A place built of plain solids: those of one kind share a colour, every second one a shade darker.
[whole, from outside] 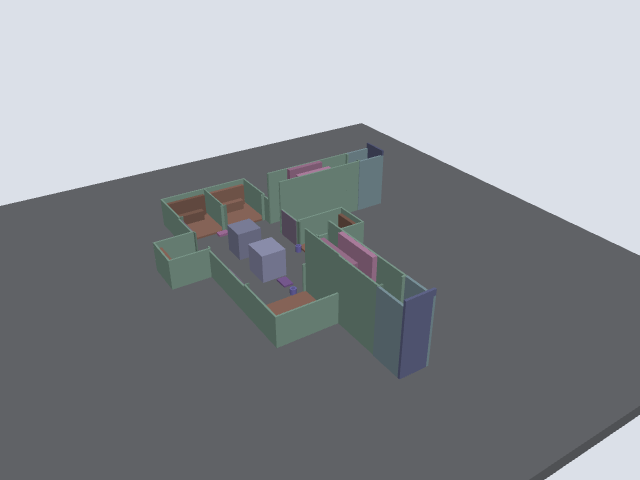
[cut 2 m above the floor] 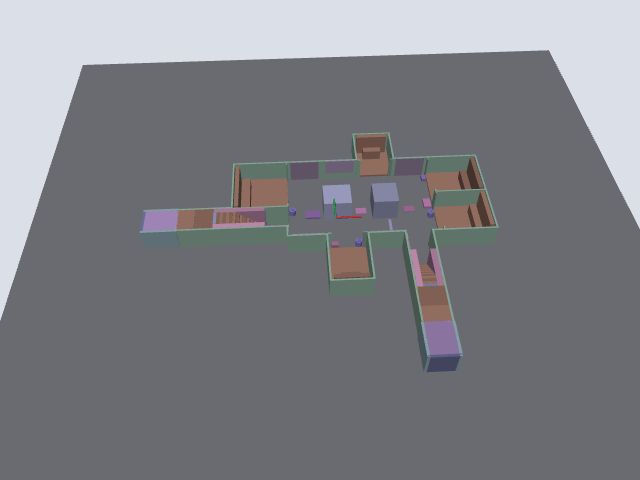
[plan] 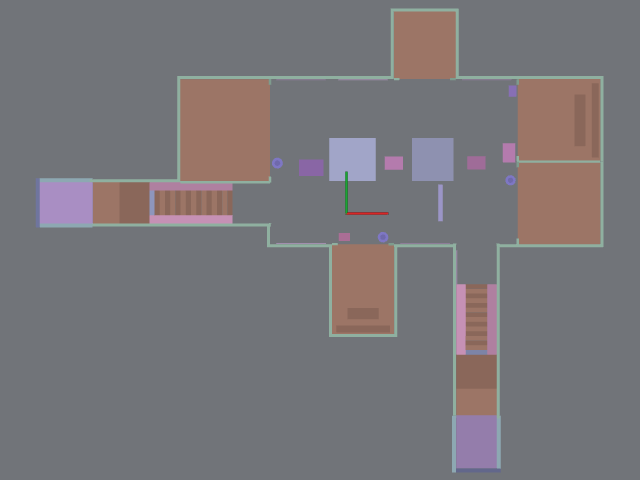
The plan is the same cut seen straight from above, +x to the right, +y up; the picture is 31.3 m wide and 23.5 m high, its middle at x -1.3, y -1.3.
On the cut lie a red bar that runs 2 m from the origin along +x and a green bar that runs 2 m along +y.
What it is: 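Cellar; 3 x 2 bays of 4.0 m, ceiling 2.4 m; aisles mid-bay 1.7 to 2.2 m broad; the basement stores of a Victorian covered market; boarded cages floor to ceiling, store rooms behind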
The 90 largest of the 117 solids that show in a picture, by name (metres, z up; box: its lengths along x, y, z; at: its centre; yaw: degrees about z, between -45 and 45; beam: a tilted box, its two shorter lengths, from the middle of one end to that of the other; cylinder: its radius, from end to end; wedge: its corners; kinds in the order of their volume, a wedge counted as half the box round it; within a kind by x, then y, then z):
{
 "piece_1": {"box": [1.3, 2.02, 3.22], "at": [-11.77, 0.52, 1.56]},
 "piece_2": {"box": [1.47, 2.02, 3.22], "at": [-10.39, 0.52, 1.56]},
 "piece_3": {"box": [0.25, 1.22, 3.03], "at": [-9.27, 0.52, 1.46]},
 "piece_4": {"box": [0.25, 1.22, 2.83], "at": [-9.02, 0.52, 1.36]},
 "piece_5": {"box": [0.25, 1.22, 2.63], "at": [-8.76, 0.52, 1.26]},
 "piece_6": {"box": [0.25, 1.22, 2.43], "at": [-8.51, 0.52, 1.17]},
 "piece_7": {"box": [0.25, 1.22, 2.23], "at": [-8.25, 0.52, 1.07]},
 "piece_8": {"box": [0.25, 1.22, 2.03], "at": [-8.0, 0.52, 0.97]},
 "piece_9": {"box": [0.35, 4.65, 2.05], "at": [-7.89, 4.05, 1.15]},
 "piece_10": {"box": [0.25, 1.22, 1.84], "at": [-7.74, 0.52, 0.87]},
 "piece_11": {"box": [0.25, 1.22, 1.64], "at": [-7.49, 0.52, 0.77]},
 "piece_12": {"box": [0.25, 1.22, 1.44], "at": [-7.23, 0.52, 0.67]},
 "piece_13": {"box": [0.55, 3.55, 0.95], "at": [-7.14, 4.05, 0.59]},
 "piece_14": {"box": [0.25, 1.22, 1.24], "at": [-6.98, 0.52, 0.57]},
 "piece_15": {"box": [0.25, 1.22, 1.04], "at": [-6.73, 0.52, 0.47]},
 "piece_16": {"box": [0.25, 1.22, 0.84], "at": [-6.47, 0.52, 0.37]},
 "piece_17": {"box": [4.4, 5.05, 0.22], "at": [-5.95, 4.05, 0.06]},
 "piece_18": {"box": [2.64, 0.35, 2.05], "at": [0.81, -5.66, 1.15]},
 "piece_19": {"box": [1.54, 0.55, 0.95], "at": [0.81, -4.91, 0.59]},
 "piece_20": {"box": [3.04, 4.4, 0.22], "at": [0.81, -3.71, 0.06]},
 "piece_21": {"box": [3.03, 3.31, 0.22], "at": [3.83, 8.23, 0.06]},
 "piece_22": {"box": [1.53, 0.55, 0.95], "at": [3.83, 8.88, 0.59]},
 "piece_23": {"box": [2.63, 0.35, 2.05], "at": [3.83, 9.63, 1.15]},
 "piece_24": {"box": [1.99, 1.3, 2.67], "at": [6.36, -9.23, 1.29]},
 "piece_25": {"box": [1.99, 1.66, 2.67], "at": [6.36, -7.75, 1.29]},
 "piece_26": {"box": [1.07, 0.23, 2.5], "at": [6.36, -6.57, 1.2]},
 "piece_27": {"box": [1.07, 0.23, 2.32], "at": [6.36, -6.34, 1.11]},
 "piece_28": {"box": [1.07, 0.23, 2.15], "at": [6.36, -6.11, 1.02]},
 "piece_29": {"box": [1.07, 0.23, 1.97], "at": [6.36, -5.88, 0.94]},
 "piece_30": {"box": [1.07, 0.23, 1.8], "at": [6.36, -5.65, 0.85]},
 "piece_31": {"box": [1.07, 0.23, 1.62], "at": [6.36, -5.42, 0.76]},
 "piece_32": {"box": [1.07, 0.23, 1.45], "at": [6.36, -5.19, 0.67]},
 "piece_33": {"box": [1.07, 0.23, 1.27], "at": [6.36, -4.96, 0.59]},
 "piece_34": {"box": [1.07, 0.23, 1.1], "at": [6.36, -4.73, 0.5]},
 "piece_35": {"box": [1.07, 0.23, 0.92], "at": [6.36, -4.5, 0.41]},
 "piece_36": {"box": [4.05, 4.04, 0.22], "at": [10.4, 0.52, 0.06]},
 "piece_37": {"box": [4.05, 4.04, 0.22], "at": [10.4, 4.56, 0.06]},
 "piece_38": {"box": [0.55, 2.54, 0.95], "at": [11.43, 0.52, 0.59]},
 "piece_39": {"box": [0.55, 2.54, 0.95], "at": [11.43, 4.56, 0.59]},
 "piece_40": {"box": [0.35, 3.64, 2.05], "at": [12.18, 0.52, 1.15]},
 "piece_41": {"box": [0.35, 3.64, 2.05], "at": [12.18, 4.56, 1.15]},
 "wall_1": {"box": [0.15, 0.4, 5.65], "at": [-12.49, -0.44, 2.78]},
 "wall_2": {"box": [1.49, 0.15, 5.65], "at": [-11.82, -0.57, 2.78]},
 "wall_3": {"box": [1.49, 0.15, 5.65], "at": [-11.82, 1.6, 2.78]},
 "wall_4": {"box": [3.02, 0.15, 5.65], "at": [-9.65, 1.6, 2.78]},
 "wall_5": {"box": [0.15, 5.17, 2.65], "at": [-8.22, 4.14, 1.27]},
 "wall_6": {"box": [7.46, 0.15, 5.65], "at": [-7.43, -0.57, 2.78]},
 "wall_7": {"box": [4.55, 0.15, 2.65], "at": [-6.02, 6.65, 1.27]},
 "wall_8": {"box": [4.4, 0.12, 5.65], "at": [-5.95, 1.52, 2.78]},
 "wall_9": {"box": [0.15, 1.16, 2.48], "at": [-3.82, -1.07, 1.19]},
 "wall_10": {"box": [3.19, 0.15, 2.48], "at": [-2.3, -1.58, 1.19]},
 "wall_11": {"box": [0.15, 4.52, 2.65], "at": [-0.78, -3.79, 1.27]},
 "wall_12": {"box": [6.1, 0.15, 2.48], "at": [-0.73, 6.65, 1.19]},
 "wall_13": {"box": [3.34, 0.15, 2.65], "at": [0.81, -5.98, 1.27]},
 "wall_14": {"box": [0.15, 3.43, 2.65], "at": [2.24, 8.32, 1.27]},
 "wall_15": {"box": [0.15, 4.52, 2.65], "at": [2.4, -3.79, 1.27]},
 "wall_16": {"box": [3.33, 0.15, 2.65], "at": [3.83, 9.96, 1.27]},
 "wall_17": {"box": [3.04, 0.15, 2.48], "at": [3.85, -1.58, 1.19]},
 "wall_18": {"box": [0.15, 1.49, 5.1], "at": [5.29, -9.29, 2.5]},
 "wall_19": {"box": [0.15, 7.16, 5.1], "at": [5.29, -5.04, 2.5]},
 "wall_20": {"box": [0.15, 3.43, 2.65], "at": [5.42, 8.32, 1.27]},
 "wall_21": {"box": [3.07, 0.15, 2.48], "at": [6.88, 6.65, 1.19]},
 "wall_22": {"box": [0.15, 1.49, 5.1], "at": [7.43, -9.29, 2.5]},
 "wall_23": {"box": [0.15, 7.16, 5.1], "at": [7.43, -5.04, 2.5]},
 "wall_24": {"box": [1.07, 0.15, 2.48], "at": [7.89, -1.58, 1.19]},
 "wall_25": {"box": [4.05, 0.12, 2.65], "at": [10.4, 2.54, 1.27]},
 "wall_26": {"box": [4.2, 0.15, 2.65], "at": [10.48, -1.58, 1.27]},
 "wall_27": {"box": [4.2, 0.15, 2.65], "at": [10.48, 6.65, 1.27]},
 "wall_28": {"box": [0.15, 4.19, 2.65], "at": [12.5, 0.44, 1.27]},
 "wall_29": {"box": [0.15, 4.19, 2.65], "at": [12.5, 4.63, 1.27]},
 "cheek_1": {"box": [4.07, 0.41, 5.65], "at": [-7.62, -0.29, 2.77]},
 "cheek_2": {"box": [4.07, 0.41, 5.65], "at": [-7.62, 1.32, 2.77]},
 "cheek_3": {"box": [0.47, 3.46, 5.1], "at": [5.6, -5.19, 2.5]},
 "cheek_4": {"box": [0.47, 3.46, 5.1], "at": [7.12, -5.19, 2.5]},
 "street_1": {"box": [2.6, 2.02, 3.22], "at": [-13.72, 0.52, 1.56]},
 "street_2": {"box": [1.99, 2.6, 2.67], "at": [6.36, -11.18, 1.29]},
 "cage_1": {"box": [2.27, 2.1, 2.48], "at": [0.29, 2.64, 1.19]},
 "cage_2": {"box": [2.02, 2.1, 2.48], "at": [4.22, 2.64, 1.19]},
 "wing_1": {"box": [2.78, 0.2, 5.62], "at": [-13.83, -0.59, 2.76]},
 "wing_2": {"box": [2.78, 0.2, 5.62], "at": [-13.83, 1.62, 2.76]},
 "wing_3": {"box": [0.2, 2.78, 5.07], "at": [5.26, -11.29, 2.49]},
 "wing_4": {"box": [0.2, 2.78, 5.07], "at": [7.45, -11.29, 2.49]},
 "opp_1": {"box": [0.2, 2.42, 6.12], "at": [-15.12, 0.52, 3.01]},
 "opp_2": {"box": [2.39, 0.2, 5.57], "at": [6.36, -12.58, 2.74]},
 "top_1": {"box": [0.25, 1.22, 3.22], "at": [-9.52, 0.52, 1.56]},
 "top_2": {"box": [1.07, 0.23, 2.67], "at": [6.36, -6.8, 1.29]},
 "front_1": {"box": [2.44, 0.05, 2.5], "at": [-2.23, -1.48, 1.2]},
 "front_2": {"box": [2.43, 0.05, 2.5], "at": [-2.23, 6.55, 1.2]},
 "front_3": {"box": [2.44, 0.05, 2.5], "at": [3.85, -1.48, 1.2]},
 "front_4": {"box": [2.43, 0.05, 2.5], "at": [6.86, 6.55, 1.2]}
}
